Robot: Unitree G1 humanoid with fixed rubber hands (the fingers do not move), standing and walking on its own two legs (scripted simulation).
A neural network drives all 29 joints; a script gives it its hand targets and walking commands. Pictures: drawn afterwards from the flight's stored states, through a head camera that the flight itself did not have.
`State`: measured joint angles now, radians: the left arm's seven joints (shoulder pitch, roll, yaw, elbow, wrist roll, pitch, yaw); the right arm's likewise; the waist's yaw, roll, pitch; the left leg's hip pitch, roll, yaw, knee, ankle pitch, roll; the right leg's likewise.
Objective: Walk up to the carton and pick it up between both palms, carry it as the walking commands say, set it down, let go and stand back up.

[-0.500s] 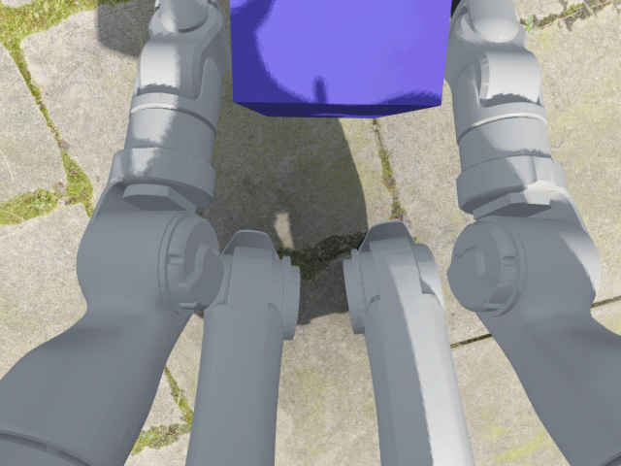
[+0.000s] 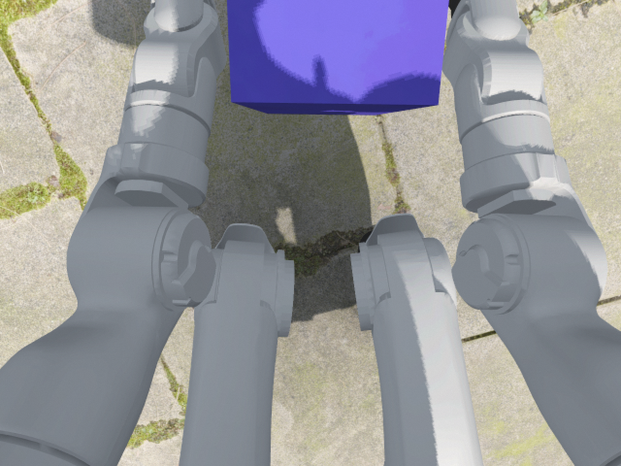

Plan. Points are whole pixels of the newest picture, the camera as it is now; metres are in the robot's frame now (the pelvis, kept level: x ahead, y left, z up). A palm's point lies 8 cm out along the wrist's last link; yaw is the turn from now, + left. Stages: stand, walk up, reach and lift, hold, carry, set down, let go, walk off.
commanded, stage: set down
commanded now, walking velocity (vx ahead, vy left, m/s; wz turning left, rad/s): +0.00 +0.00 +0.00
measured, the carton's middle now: out of the picture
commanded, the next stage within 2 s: none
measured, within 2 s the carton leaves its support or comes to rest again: neither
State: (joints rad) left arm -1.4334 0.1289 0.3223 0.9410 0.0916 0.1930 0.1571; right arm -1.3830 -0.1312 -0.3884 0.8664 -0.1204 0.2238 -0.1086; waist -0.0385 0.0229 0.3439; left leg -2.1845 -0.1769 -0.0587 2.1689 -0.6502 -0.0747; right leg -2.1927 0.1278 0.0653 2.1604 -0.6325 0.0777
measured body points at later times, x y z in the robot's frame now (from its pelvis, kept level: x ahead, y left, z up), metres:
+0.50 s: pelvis +0.00 +0.00 -0.01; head +0.37 -0.01 +0.24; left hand +0.56 +0.10 -0.19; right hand +0.54 -0.17 -0.19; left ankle +0.09 +0.12 -0.35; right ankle +0.10 -0.13 -0.35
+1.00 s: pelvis -0.01 +0.00 -0.01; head +0.36 -0.01 +0.23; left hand +0.56 +0.10 -0.19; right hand +0.54 -0.17 -0.19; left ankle +0.09 +0.12 -0.35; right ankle +0.10 -0.13 -0.35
